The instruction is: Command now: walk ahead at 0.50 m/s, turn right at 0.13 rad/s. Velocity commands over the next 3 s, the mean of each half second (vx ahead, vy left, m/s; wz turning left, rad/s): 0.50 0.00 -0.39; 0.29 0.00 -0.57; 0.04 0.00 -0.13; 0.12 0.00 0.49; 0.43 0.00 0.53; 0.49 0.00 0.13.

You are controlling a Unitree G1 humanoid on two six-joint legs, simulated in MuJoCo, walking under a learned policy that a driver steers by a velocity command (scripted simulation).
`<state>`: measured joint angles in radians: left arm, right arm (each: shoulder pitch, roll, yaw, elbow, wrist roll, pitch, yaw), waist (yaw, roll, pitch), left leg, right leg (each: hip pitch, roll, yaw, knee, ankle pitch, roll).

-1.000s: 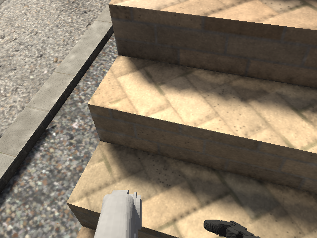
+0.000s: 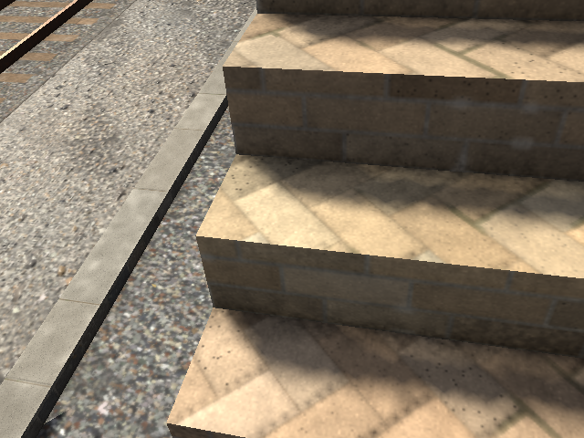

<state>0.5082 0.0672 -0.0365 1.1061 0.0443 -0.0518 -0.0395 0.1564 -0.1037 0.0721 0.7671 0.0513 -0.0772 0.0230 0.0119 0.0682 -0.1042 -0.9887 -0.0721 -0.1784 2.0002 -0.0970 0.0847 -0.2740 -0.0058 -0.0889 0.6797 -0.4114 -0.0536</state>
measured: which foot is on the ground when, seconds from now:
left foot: up 0.00-0.10, down 0.12-0.16, up 0.18-0.26, down 0.28-0.54, up 0.56-0.92, down 0.94-1.00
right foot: down 0.00-0.28, up 0.30-0.62, down 0.64-1.00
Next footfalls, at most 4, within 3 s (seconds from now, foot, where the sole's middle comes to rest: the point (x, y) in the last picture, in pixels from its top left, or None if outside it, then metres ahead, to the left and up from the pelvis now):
0.12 left None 0.11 0.16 -0.52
0.28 left None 0.08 0.23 -0.76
0.64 right None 0.27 -0.08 -0.56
0.94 left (291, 401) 0.50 0.07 -0.37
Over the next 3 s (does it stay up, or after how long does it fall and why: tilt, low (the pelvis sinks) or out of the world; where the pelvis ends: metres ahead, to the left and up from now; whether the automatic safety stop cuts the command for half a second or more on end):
stays up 0.35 -0.05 0.24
